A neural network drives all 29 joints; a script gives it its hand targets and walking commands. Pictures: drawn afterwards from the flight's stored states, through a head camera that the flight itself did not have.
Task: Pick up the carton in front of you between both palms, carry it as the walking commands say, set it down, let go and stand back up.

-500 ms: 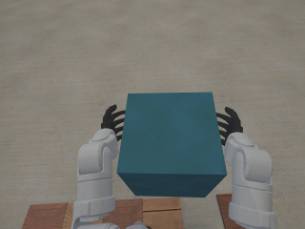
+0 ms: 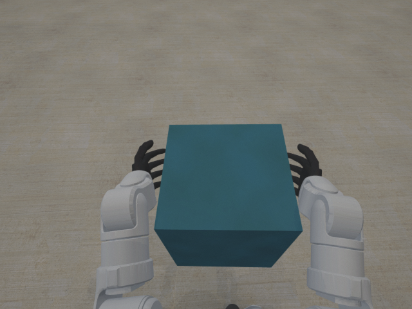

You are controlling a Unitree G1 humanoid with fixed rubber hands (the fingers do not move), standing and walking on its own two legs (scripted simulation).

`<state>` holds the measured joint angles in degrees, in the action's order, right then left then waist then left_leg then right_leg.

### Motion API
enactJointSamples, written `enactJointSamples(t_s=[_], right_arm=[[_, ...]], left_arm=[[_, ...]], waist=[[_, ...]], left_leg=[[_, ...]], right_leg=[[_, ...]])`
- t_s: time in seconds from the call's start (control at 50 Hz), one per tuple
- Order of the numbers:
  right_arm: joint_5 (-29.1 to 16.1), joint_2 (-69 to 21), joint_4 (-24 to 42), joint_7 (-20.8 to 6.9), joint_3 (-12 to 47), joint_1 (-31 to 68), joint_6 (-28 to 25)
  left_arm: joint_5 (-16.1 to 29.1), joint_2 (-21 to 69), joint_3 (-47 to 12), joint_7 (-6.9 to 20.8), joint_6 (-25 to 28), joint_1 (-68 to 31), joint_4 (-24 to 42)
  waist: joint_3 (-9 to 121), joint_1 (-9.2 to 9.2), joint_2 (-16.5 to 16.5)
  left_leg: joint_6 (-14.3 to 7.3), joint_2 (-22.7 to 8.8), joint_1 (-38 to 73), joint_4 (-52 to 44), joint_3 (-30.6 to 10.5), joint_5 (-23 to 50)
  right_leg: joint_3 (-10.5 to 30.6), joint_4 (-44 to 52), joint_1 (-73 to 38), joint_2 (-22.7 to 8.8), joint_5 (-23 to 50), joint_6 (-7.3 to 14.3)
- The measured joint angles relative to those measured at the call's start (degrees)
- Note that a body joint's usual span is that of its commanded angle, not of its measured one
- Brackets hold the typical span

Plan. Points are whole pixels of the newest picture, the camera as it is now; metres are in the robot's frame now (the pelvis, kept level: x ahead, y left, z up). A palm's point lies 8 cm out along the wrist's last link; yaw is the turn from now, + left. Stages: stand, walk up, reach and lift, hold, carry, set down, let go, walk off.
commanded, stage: carry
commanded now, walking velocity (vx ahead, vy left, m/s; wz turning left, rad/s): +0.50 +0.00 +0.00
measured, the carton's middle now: (224, 201) +0.33 +0.00 +0.03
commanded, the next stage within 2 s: none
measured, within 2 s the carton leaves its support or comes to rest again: neither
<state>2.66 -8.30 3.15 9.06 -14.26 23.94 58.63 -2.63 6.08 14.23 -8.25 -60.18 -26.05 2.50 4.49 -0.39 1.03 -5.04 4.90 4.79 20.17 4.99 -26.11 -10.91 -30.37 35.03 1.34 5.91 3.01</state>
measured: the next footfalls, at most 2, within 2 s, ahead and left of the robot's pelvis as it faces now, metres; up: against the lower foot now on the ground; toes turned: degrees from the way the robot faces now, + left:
right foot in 0.04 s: +0.22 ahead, -0.04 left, -0.02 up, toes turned -8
left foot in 0.50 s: +0.58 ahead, +0.10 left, -0.02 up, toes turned +6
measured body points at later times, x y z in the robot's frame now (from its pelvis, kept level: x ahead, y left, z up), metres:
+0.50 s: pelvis +0.39 +0.03 -0.03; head +0.40 +0.03 +0.42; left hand +0.73 +0.17 +0.08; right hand +0.72 -0.13 +0.07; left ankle +0.54 +0.10 -0.74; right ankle +0.19 -0.03 -0.72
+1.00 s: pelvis +0.75 -0.01 -0.02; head +0.74 -0.01 +0.43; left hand +1.04 +0.14 +0.08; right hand +1.03 -0.16 +0.08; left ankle +0.55 +0.10 -0.72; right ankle +0.86 -0.10 -0.74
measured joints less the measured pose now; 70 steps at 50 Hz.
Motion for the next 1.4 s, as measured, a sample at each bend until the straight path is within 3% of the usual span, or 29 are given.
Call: enactJointSamples(t_s=[0.04,0.08,0.1,0.12,0.16,0.22,0.32,0.4,0.46,0.5,0.56,0.62,0.68,0.8,0.94,0.96,0.98,1.02,1.06,1.1,1.28,1.4], right_arm=[[0.0,0.4,0.8,-0.2,-0.2,-1.5,0.5],[-0.4,1.5,0.7,-0.6,-0.6,-1.4,0.8],[-0.6,2.0,0.0,-0.8,-0.6,-1.0,0.5],[-0.6,2.0,-0.5,-0.8,-0.5,-1.1,0.2],[0.1,0.9,-0.9,-0.8,-0.6,-1.7,0.0],[1.5,-1.0,0.2,-0.6,-0.9,-2.5,-0.4],[1.2,-0.6,3.2,-0.7,0.0,-3.6,-1.7],[-0.1,0.9,5.3,-0.4,0.7,-3.5,-1.7],[-0.6,1.6,5.1,-0.1,1.3,-2.8,-1.1],[-0.4,1.3,3.4,0.0,2.0,-1.8,-0.8],[0.1,0.7,0.2,0.6,2.9,-0.3,-0.4],[-0.5,0.9,-0.5,0.8,2.6,-1.2,0.2],[-1.4,1.0,0.3,0.8,1.8,-1.7,-0.3],[-2.2,0.6,3.8,0.5,2.1,-3.2,-0.8],[-1.3,-0.1,13.1,-0.1,5.8,-10.8,3.0],[-1.2,0.2,14.4,-0.1,6.4,-12.0,3.8],[-1.2,0.5,15.5,-0.1,6.7,-13.2,4.5],[-1.1,0.7,17.1,-0.2,6.7,-15.5,5.8],[-0.9,1.0,18.7,-0.2,7.7,-18.1,7.2],[-0.8,1.1,20.2,-0.2,9.1,-20.3,8.0],[0.2,0.8,27.1,-0.5,12.7,-26.2,8.8],[0.1,0.8,29.2,-0.5,12.6,-26.8,10.7]], left_arm=[[-0.4,0.8,-0.5,0.1,0.2,0.3,-1.0],[-1.5,1.9,-0.6,0.1,0.9,-0.2,-2.1],[-1.7,1.9,-0.7,0.0,1.3,-0.4,-2.6],[-1.5,1.7,-0.9,-0.1,1.4,-0.3,-3.0],[-0.5,0.9,-1.2,-0.3,1.5,1.1,-3.0],[1.5,0.1,-1.3,-0.2,2.2,2.7,-2.2],[2.5,0.3,-1.7,-0.3,4.0,2.4,-0.9],[2.0,0.8,-2.4,-0.3,4.2,1.9,0.9],[1.4,1.0,-2.3,-0.3,3.5,2.2,2.2],[1.1,0.3,-1.9,-0.2,2.7,2.9,2.7],[1.0,-1.2,-1.0,-0.1,2.1,2.9,1.1],[0.6,0.2,0.1,0.1,1.2,3.2,0.6],[-0.5,1.8,0.7,0.4,1.5,3.1,1.4],[-0.5,1.9,-0.8,0.6,2.0,5.4,5.6],[0.6,2.3,-3.8,0.5,-1.6,12.9,14.4],[0.6,2.1,-4.7,0.4,-2.3,13.9,15.4],[0.6,1.9,-5.7,0.4,-2.7,14.8,15.9],[0.4,1.7,-7.5,0.3,-3.5,16.0,15.5],[0.5,1.5,-8.7,0.3,-4.7,18.1,16.4],[0.6,1.3,-9.6,0.3,-5.5,21.0,18.6],[0.6,1.4,-11.1,1.0,-6.1,27.9,26.3],[0.4,1.4,-11.8,1.0,-8.0,28.2,28.0]], waist=[[-0.4,0.58,0.2],[-0.6,2.16,-1.1],[-1.1,2.97,-1.8],[-1.5,3.8,-1.8],[-2.2,4.83,-1.4],[-3.0,4.84,-0.9],[-2.9,3.96,-0.9],[-2.2,3.15,-1.2],[-1.4,2.18,-1.1],[-0.8,0.48,-0.8],[-1.2,-1.76,0.2],[-1.8,-2.46,-0.7],[-2.5,-2.5,-1.0],[-1.2,-1.21,-1.0],[1.6,0.55,-1.3],[1.8,0.56,-1.3],[2.1,0.76,-2.1],[1.9,1.15,-3.3],[1.2,1.22,-2.7],[0.8,1.18,-2.3],[3.2,1.23,-1.7],[5.0,1.18,-1.4]], left_leg=[[1.3,0.6,0.1,10.0,0.2,-2.6],[3.4,-0.1,-7.7,32.5,-0.4,-2.1],[3.8,0.0,-13.4,44.5,-2.2,-3.2],[3.6,-0.1,-18.7,53.6,-3.4,-3.1],[2.6,-1.7,-28.0,61.3,-4.7,-1.1],[2.4,-5.7,-38.6,56.7,-5.4,2.2],[3.4,-10.2,-47.5,38.1,-4.3,12.1],[2.9,-9.5,-46.4,21.7,-1.2,22.0],[1.6,-6.6,-41.0,11.4,2.8,26.9],[0.6,-4.7,-35.9,8.2,5.1,26.3],[-1.4,-4.0,-34.5,13.1,5.8,18.3],[-0.9,-4.1,-29.7,9.7,5.3,16.5],[-0.6,-4.3,-24.6,5.1,4.7,15.5],[1.1,-4.9,-14.2,-2.5,3.6,12.6],[4.5,-6.1,-2.5,-4.1,2.6,3.7],[5.1,-6.5,-1.9,-1.0,2.2,1.2],[5.5,-7.6,-3.0,4.9,1.9,-1.5],[5.6,-8.9,-11.1,24.7,-0.7,-0.3],[5.1,-7.7,-20.1,40.8,-2.6,1.2],[4.7,-8.0,-27.1,45.7,-2.2,4.5],[7.0,-11.8,-39.6,21.9,1.3,18.0],[5.7,-10.6,-37.5,10.3,5.0,24.3]], right_leg=[[-2.0,5.0,-6.3,1.2,1.0,1.5],[-1.8,1.8,-8.7,2.0,-12.4,5.8],[-1.9,-1.2,-8.3,2.4,-15.9,6.8],[-1.8,-2.6,-8.6,2.6,-17.2,7.0],[-1.2,-3.1,-10.6,3.0,-19.0,6.6],[-0.3,-1.5,-14.7,2.9,-21.9,6.0],[1.4,1.6,-21.6,2.3,-26.4,4.5],[3.0,4.4,-28.3,1.7,-30.4,2.6],[3.8,3.3,-33.0,0.7,-34.2,1.3],[4.1,-6.3,-32.7,-0.6,-36.1,0.2],[9.3,-33.8,-21.3,0.1,-33.4,-0.8],[9.6,-42.6,-11.0,-0.5,-29.1,-0.7],[9.0,-37.0,-3.9,-2.8,-25.5,-1.5],[7.1,-17.1,1.7,-6.0,-18.1,-3.8],[1.0,3.1,-4.2,-4.2,-7.4,-3.0],[-0.3,5.4,-6.5,-3.6,-7.2,-2.6],[-1.2,5.3,-7.9,-2.8,-8.3,-0.6],[-2.3,1.0,-8.1,-2.5,-12.7,1.9],[-2.4,1.7,-10.6,-3.0,-14.7,1.8],[-2.1,4.8,-14.1,-3.0,-15.3,1.4],[-0.3,16.5,-30.2,-3.0,-19.1,-0.7],[0.3,17.8,-40.2,-3.4,-26.4,-3.8]])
